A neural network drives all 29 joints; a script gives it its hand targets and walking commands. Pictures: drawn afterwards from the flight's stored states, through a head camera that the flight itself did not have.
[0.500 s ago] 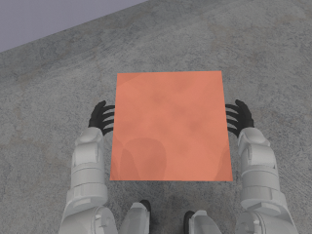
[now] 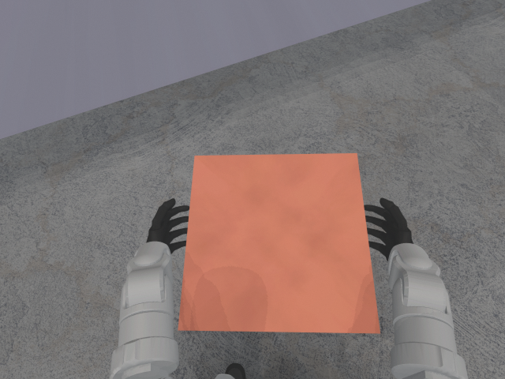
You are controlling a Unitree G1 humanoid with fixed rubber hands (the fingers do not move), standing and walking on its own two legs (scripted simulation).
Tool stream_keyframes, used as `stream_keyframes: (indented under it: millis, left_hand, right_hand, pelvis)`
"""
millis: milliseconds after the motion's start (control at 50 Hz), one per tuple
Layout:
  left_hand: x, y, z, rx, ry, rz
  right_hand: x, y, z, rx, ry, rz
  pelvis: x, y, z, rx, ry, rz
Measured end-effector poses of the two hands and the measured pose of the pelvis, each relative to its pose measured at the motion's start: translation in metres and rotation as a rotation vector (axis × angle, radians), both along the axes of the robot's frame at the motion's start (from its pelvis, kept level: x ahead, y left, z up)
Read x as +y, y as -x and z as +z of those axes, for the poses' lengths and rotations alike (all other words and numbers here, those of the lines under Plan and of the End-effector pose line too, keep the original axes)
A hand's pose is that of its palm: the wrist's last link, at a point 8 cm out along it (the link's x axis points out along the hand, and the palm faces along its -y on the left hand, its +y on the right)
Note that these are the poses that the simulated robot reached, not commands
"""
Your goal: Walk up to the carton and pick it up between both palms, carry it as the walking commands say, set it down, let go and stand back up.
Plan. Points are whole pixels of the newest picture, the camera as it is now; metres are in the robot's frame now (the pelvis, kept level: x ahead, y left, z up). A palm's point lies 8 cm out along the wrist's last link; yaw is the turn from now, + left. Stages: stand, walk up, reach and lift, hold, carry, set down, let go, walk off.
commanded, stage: reach and lift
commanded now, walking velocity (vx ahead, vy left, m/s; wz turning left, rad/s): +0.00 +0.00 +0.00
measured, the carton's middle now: (275, 244) +0.38 +0.02 -0.10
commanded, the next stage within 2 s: hold in 1.68 s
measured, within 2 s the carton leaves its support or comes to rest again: neither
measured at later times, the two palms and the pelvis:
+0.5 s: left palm (147, 240) +0.32 +0.20 +0.05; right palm (422, 244) +0.33 -0.18 +0.05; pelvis +0.01 -0.01 +0.02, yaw +0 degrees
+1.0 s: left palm (147, 237) +0.31 +0.19 +0.08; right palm (439, 250) +0.31 -0.19 +0.07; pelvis +0.02 -0.01 +0.03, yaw +0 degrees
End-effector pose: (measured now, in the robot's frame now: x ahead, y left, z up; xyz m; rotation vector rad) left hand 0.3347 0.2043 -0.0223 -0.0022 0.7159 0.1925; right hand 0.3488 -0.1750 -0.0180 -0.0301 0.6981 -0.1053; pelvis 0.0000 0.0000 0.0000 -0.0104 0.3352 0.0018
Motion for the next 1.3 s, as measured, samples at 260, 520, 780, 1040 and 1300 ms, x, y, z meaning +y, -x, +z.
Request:
stream_keyframes:
  millis: [260,520,780,1040,1300]
  left_hand:
    - [-0.002,0.013,0.041,-0.040,0.003,0.009]
    - [-0.007,0.020,0.075,-0.084,-0.005,0.010]
    - [-0.010,0.026,0.098,-0.115,-0.013,0.018]
    - [-0.019,0.025,0.098,-0.103,-0.015,-0.008]
    - [-0.021,0.024,0.100,-0.105,-0.015,-0.018]
  right_hand:
    - [-0.002,0.013,0.038,-0.027,0.002,-0.005]
    - [-0.005,0.023,0.068,-0.054,0.009,-0.017]
    - [-0.006,0.031,0.089,-0.067,0.022,-0.036]
    - [-0.014,0.040,0.090,-0.050,0.033,-0.067]
    - [-0.016,0.042,0.092,-0.052,0.032,-0.079]
  pelvis:
    - [-0.003,-0.007,0.016,-0.156,-0.006,-0.003]
    - [-0.007,-0.015,0.025,-0.288,-0.010,-0.004]
    - [-0.008,-0.023,0.028,-0.381,-0.013,0.000]
    - [-0.006,-0.024,0.029,-0.406,-0.012,0.002]
    - [-0.001,-0.027,0.029,-0.411,-0.012,-0.001]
